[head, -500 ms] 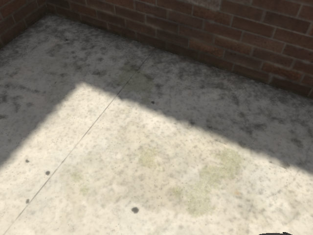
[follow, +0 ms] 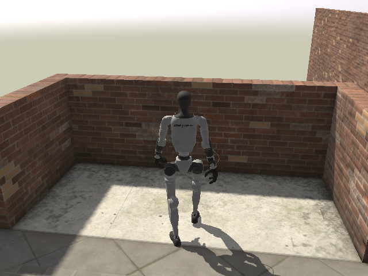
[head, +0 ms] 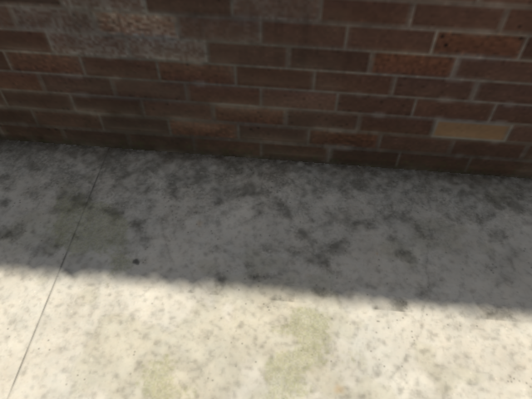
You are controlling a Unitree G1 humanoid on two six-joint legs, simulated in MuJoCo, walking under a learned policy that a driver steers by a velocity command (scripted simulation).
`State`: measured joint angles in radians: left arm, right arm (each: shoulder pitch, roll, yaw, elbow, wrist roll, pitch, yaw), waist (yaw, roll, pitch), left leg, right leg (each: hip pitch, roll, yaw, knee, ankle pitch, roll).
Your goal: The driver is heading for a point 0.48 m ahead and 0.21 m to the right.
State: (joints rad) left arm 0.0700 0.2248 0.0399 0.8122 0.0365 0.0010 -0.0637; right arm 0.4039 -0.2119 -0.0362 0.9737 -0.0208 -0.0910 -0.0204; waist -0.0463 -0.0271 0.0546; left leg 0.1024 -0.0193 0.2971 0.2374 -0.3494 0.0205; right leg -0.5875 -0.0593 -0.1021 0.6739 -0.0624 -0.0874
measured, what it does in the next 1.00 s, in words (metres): walks ahead, turning right: right foot, then left foot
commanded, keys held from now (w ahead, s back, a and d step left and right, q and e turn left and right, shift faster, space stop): w+e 0.56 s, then no key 0.44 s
